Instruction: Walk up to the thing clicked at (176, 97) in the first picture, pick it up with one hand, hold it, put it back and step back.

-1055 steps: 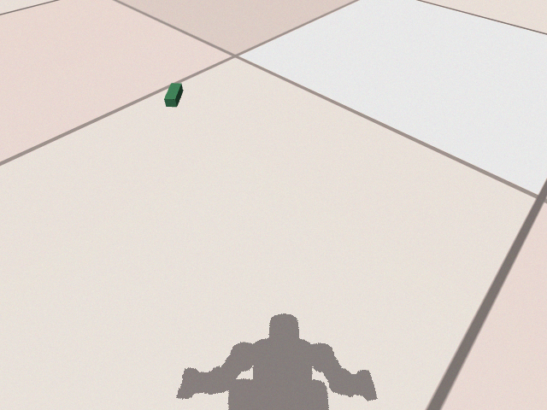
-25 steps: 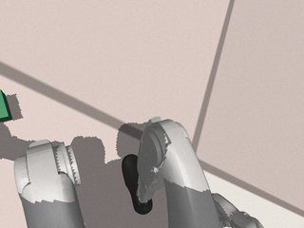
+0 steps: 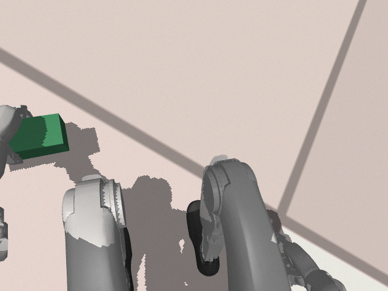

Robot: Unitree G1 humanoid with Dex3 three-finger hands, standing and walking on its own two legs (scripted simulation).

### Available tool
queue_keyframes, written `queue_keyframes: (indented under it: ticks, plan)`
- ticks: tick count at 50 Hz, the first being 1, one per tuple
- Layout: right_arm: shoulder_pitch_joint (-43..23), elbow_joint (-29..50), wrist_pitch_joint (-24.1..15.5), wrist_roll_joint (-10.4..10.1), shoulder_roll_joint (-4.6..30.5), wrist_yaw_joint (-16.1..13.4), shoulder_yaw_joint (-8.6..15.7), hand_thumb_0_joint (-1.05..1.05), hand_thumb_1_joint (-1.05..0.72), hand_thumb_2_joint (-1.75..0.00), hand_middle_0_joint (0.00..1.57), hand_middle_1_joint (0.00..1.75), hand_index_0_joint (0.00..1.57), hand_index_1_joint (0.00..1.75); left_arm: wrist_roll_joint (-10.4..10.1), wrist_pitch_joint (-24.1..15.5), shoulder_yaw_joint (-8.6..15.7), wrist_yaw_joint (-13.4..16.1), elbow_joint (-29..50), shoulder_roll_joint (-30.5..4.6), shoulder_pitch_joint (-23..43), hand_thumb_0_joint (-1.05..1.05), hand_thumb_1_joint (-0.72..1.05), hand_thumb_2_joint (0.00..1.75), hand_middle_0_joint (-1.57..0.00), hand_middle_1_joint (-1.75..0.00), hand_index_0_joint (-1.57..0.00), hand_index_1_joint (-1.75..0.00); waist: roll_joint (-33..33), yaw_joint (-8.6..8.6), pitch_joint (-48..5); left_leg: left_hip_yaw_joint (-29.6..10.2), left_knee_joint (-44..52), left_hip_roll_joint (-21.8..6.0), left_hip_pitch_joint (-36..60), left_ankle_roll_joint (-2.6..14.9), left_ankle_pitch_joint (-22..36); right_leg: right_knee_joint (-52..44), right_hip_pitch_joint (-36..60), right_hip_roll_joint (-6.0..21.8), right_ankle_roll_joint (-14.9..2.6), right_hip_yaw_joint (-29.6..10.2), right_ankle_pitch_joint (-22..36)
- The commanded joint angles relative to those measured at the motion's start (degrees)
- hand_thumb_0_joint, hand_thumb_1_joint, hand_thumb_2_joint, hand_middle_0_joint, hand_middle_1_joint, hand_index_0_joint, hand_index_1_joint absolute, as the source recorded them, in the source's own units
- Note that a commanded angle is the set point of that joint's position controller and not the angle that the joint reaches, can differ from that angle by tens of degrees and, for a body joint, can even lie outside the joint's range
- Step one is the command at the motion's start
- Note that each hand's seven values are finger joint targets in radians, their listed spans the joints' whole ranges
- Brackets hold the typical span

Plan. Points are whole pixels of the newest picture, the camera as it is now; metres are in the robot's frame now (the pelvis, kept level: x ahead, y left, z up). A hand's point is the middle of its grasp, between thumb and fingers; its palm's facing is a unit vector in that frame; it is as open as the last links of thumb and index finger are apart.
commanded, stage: settle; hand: left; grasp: from above
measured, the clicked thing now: (13, 141) +0.42 +0.33 -0.21
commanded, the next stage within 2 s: lift in 0.04 s
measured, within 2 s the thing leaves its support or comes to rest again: neither
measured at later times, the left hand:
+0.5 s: hand out of the picture +0.39 +0.34 -0.09, palm faces -0.49 -0.08 -0.87, open 9.9 cm
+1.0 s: hand out of the picture +0.34 +0.32 +0.12, palm faces -0.43 -0.12 -0.90, open 10.0 cm
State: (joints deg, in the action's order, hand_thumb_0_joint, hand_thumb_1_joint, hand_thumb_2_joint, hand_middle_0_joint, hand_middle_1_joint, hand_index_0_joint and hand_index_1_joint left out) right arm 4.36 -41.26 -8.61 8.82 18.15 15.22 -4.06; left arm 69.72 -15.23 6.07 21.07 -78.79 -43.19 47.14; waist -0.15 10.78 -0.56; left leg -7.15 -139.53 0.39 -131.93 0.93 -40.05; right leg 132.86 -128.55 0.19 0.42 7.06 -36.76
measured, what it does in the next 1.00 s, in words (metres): rises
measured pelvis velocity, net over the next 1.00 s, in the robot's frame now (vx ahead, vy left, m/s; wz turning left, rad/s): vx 0.01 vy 0.01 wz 0.08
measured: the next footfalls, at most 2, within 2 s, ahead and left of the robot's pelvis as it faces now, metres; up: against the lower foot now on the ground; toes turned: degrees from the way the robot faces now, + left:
none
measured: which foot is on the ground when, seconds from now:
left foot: down 0.00-1.00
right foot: down 0.00-1.00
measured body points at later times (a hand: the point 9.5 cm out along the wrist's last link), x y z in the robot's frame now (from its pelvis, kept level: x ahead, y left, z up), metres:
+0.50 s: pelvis +0.00 +0.01 +0.06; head +0.22 +0.07 +0.45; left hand +0.41 +0.34 -0.04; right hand +0.10 -0.27 -0.06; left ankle +0.07 +0.12 -0.29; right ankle +0.11 -0.12 -0.29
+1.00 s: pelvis +0.01 +0.01 +0.21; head +0.15 +0.05 +0.63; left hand +0.36 +0.32 +0.17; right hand +0.17 -0.25 +0.09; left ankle +0.07 +0.12 -0.29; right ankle +0.11 -0.12 -0.29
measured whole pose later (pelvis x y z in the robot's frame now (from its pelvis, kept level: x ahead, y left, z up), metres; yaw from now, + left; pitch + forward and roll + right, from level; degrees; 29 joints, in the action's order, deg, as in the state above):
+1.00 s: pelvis +0.01 +0.01 +0.21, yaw +5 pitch +28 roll -5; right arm 8.7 -37.0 1.7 -1.0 15.0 1.3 2.2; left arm 57.4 -4.4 -1.8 4.4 -37.1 -32.5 20.1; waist -2.5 4.3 -10.8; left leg -2.9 -101.1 -0.2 -93.3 1.7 -36.2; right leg 96.4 -91.2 -0.2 1.3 3.0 -33.5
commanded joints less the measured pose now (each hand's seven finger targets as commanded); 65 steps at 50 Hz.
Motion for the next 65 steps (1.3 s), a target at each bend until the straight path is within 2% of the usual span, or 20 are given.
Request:
queue_keyframes:
  ticks: [1,6,7,8,9,11,16,21,24,29,31,33,38,39,41,43,46,49,53,65]
  plan:
    - [12.2,1.0,1.4,-0.5,13.9,-2.4,5.0,0.0,-0.91,-0.9,0.2,0.3,0.2,0.3,-0.6,-3.1,4.4,1.3,14.0,-20.0,18.1,0.0,0.6,0.56,-0.97,-0.6,-1.0,-0.58,-13.8,-0.03,-40.9,4.5,13.9,1.4,23.8,1.23,9.0,-14.2,23.9,-2.2,-2.5,0.2,7.7]
    - [11.9,1.5,3.0,-0.8,13.9,-4.0,7.0,0.0,-0.9,-0.9,0.2,0.3,0.2,0.3,1.1,-4.3,7.6,2.8,20.1,-21.9,15.3,0.0,0.65,0.65,-1.0,-0.61,-1.02,-0.6,-20.7,-2.37,-45.9,4.4,16.8,1.3,31.6,0.23,10.7,-13.1,20.5,-1.9,-3.16,0.9,8.9]
    - [11.7,1.4,3.4,-1.1,13.8,-4.3,7.4,0.0,-0.94,-0.91,0.2,0.3,0.2,0.3,1.2,-4.1,7.7,3.0,21.1,-22.1,15.6,0.0,0.73,0.63,-1.08,-0.63,-1.1,-0.61,-20.8,-2.71,-47.1,4.3,17.5,1.1,32.6,0.18,10.5,-13.1,19.8,-1.9,-3.27,0.9,8.8]
    - [11.9,1.2,3.6,-1.3,13.6,-4.6,7.7,0.0,-0.89,-0.89,0.2,0.3,0.2,0.3,1.3,-3.6,6.8,3.0,19.8,-20.0,14.5,0.0,0.65,0.66,-1.0,-0.55,-1.02,-0.54,-21.0,-2.32,-45.8,4.1,18.3,1.2,32.1,0.17,9.9,-13.0,18.6,-1.7,-3.28,1.2,8.4]
    - [12.2,0.9,3.8,-1.4,13.4,-4.8,8.1,0.0,-0.93,-0.91,0.2,0.3,0.2,0.3,1.4,-3.1,6.5,3.1,19.3,-19.7,15.2,0.0,0.72,0.64,-1.08,-0.6,-1.1,-0.59,-20.5,-2.13,-45.4,3.9,19.2,1.0,32.8,0.25,9.4,-13.3,18.0,-1.7,-3.1,1.2,8.4]
    - [13.1,0.1,4.1,-1.9,13.4,-5.3,8.7,0.0,-0.91,-0.9,0.2,0.3,0.2,0.3,1.4,-1.4,5.9,2.8,17.8,-18.8,14.7,0.0,0.66,0.7,-1.06,-0.55,-1.05,-0.56,-20.1,-2.43,-45.2,3.1,21.4,0.8,33.7,0.32,8.1,-14.0,16.9,-1.5,-3.12,1.4,7.8]
    - [15.5,0.6,4.6,-3.4,13.1,-5.8,10.2,0.0,-0.91,-0.9,0.2,0.3,0.2,0.3,-1.7,2.1,2.4,-2.1,19.5,-14.4,12.3,0.0,0.68,0.67,-1.06,-0.56,-1.06,-0.56,-17.9,-2.2,-44.8,2.6,25.0,1.0,35.9,0.7,9.6,-16.8,19.4,-0.9,-2.84,1.0,9.7]
    - [15.8,2.6,5.9,-4.9,12.4,-7.0,11.3,0.0,-0.91,-0.9,0.2,0.3,0.2,0.3,-5.6,2.6,1.9,-7.5,28.1,-12.7,7.2,0.0,0.69,0.7,-1.06,-0.61,-1.06,-0.6,-15.0,-4.22,-48.8,3.4,26.8,0.9,39.2,0.88,12.9,-20.3,25.8,-0.9,-2.62,-0.3,12.1]
    - [15.6,3.4,6.6,-5.7,11.9,-7.7,11.1,0.0,-0.92,-0.9,0.2,0.3,0.2,0.3,-7.0,2.4,2.1,-9.5,30.6,-12.7,4.3,0.0,0.67,0.7,-1.06,-0.58,-1.06,-0.58,-12.1,-4.02,-46.2,3.0,28.9,0.9,38.8,0.99,12.2,-22.6,27.2,-0.9,-2.48,-0.8,11.5]
    - [14.2,5.8,7.4,-6.4,10.9,-8.9,11.1,0.0,-0.91,-0.9,0.2,0.3,0.2,0.3,-8.8,1.6,2.4,-10.7,38.8,-12.5,2.4,0.0,0.67,0.71,-1.07,-0.59,-1.07,-0.59,-11.6,-4.73,-45.5,3.4,33.1,0.7,41.1,1.21,9.1,-27.3,30.4,-1.0,-2.31,-1.9,9.2]
    - [13.6,6.5,7.7,-6.9,11.1,-9.7,11.5,0.0,-0.91,-0.9,0.2,0.3,0.2,0.3,-8.9,1.8,4.8,-10.3,42.2,-14.9,1.3,0.0,0.64,0.72,-1.04,-0.6,-1.04,-0.6,-12.5,-6.05,-47.5,3.3,35.7,0.7,43.8,1.18,7.4,-29.0,32.2,-1.1,-2.32,-2.3,7.9]
    - [13.0,7.3,7.8,-7.1,10.5,-10.0,11.6,0.0,-0.91,-0.9,0.2,0.3,0.2,0.3,-9.5,2.8,2.8,-10.6,42.0,-11.1,-2.5,0.0,0.62,0.75,-1.03,-0.6,-1.03,-0.6,-11.9,-5.46,-46.1,2.5,38.4,0.6,46.0,1.0,6.1,-30.6,33.5,-1.1,-2.14,-2.4,7.2]
    - [12.2,8.5,8.5,-8.2,9.9,-11.7,11.7,0.0,-0.91,-0.9,0.2,0.3,0.2,0.3,-10.4,5.6,2.1,-11.3,50.6,-10.5,-3.5,0.0,0.62,0.82,-1.02,-0.66,-1.01,-0.67,-13.6,-6.41,-48.6,2.8,44.5,0.2,54.1,0.76,8.5,-36.2,40.5,-1.4,-1.93,-2.7,9.2]
    - [12.0,8.2,8.6,-8.4,9.8,-12.0,11.5,0.0,-0.91,-0.9,0.2,0.3,0.2,0.3,-10.7,6.6,2.5,-11.4,48.6,-10.1,-5.6,0.0,0.63,0.84,-1.03,-0.66,-1.02,-0.67,-12.2,-6.25,-47.1,2.2,45.6,0.2,54.9,0.82,8.7,-37.2,41.3,-1.3,-1.74,-2.7,9.3]
    - [11.7,8.3,8.8,-8.8,9.3,-12.7,11.2,0.0,-0.91,-0.9,0.2,0.3,0.2,0.3,-11.4,7.9,-0.4,-12.5,50.2,-6.5,-6.4,0.0,0.62,0.84,-1.04,-0.64,-1.02,-0.66,-12.9,-5.57,-45.1,1.5,49.2,-0.2,58.0,0.55,8.2,-39.4,42.9,-1.4,-1.58,-2.5,9.2]
    - [11.1,8.4,9.0,-9.3,9.1,-13.6,11.2,0.0,-0.9,-0.9,0.2,0.3,0.2,0.3,-11.8,9.1,0.2,-13.0,52.5,-7.3,-7.9,0.0,0.62,0.81,-1.02,-0.64,-1.02,-0.65,-13.6,-6.55,-45.0,0.7,52.5,-0.5,61.8,0.31,9.0,-41.4,45.6,-1.5,-1.52,-2.4,9.5]
    - [9.8,8.6,9.1,-9.9,8.4,-14.5,10.5,0.0,-0.9,-0.9,0.2,0.3,0.2,0.3,-12.9,10.4,-2.0,-14.1,53.5,-4.2,-11.5,0.0,0.62,0.77,-1.01,-0.63,-1.01,-0.64,-12.2,-6.44,-41.5,0.3,57.2,-0.7,65.0,0.06,8.8,-45.4,49.6,-1.7,-1.38,-2.5,9.4]
    - [9.4,8.3,9.0,-10.4,7.6,-15.7,10.0,0.0,-0.9,-0.9,0.2,0.3,0.2,0.3,-13.3,11.1,-2.5,-14.8,54.5,-4.0,-13.5,0.0,0.62,0.74,-1.0,-0.62,-1.0,-0.62,-9.7,-6.68,-39.9,1.7,60.3,-0.8,67.8,0.33,9.8,-50.4,55.7,-2.0,-1.45,-3.2,10.1]
    - [8.9,7.7,8.1,-10.9,6.2,-17.1,9.2,0.0,-0.9,-0.9,0.2,0.3,0.2,0.3,-13.8,11.0,-4.9,-15.6,54.4,-1.1,-14.5,0.0,0.62,0.7,-1.01,-0.6,-1.01,-0.6,-7.9,-5.88,-32.6,3.0,65.9,-0.8,69.9,0.56,7.6,-57.6,61.7,-2.3,-1.32,-4.3,8.6]
    - [10.3,5.2,5.1,-11.1,4.9,-18.0,9.1,0.0,-0.9,-0.9,0.2,0.3,0.2,0.3,-11.4,10.3,-7.3,-11.5,48.3,3.3,-15.3,0.0,0.62,0.69,-0.97,-0.65,-0.99,-0.64,-6.3,-7.25,-27.2,4.8,79.0,-0.4,84.7,-0.31,15.6,-73.2,77.5,-2.9,-1.79,-6.3,13.2]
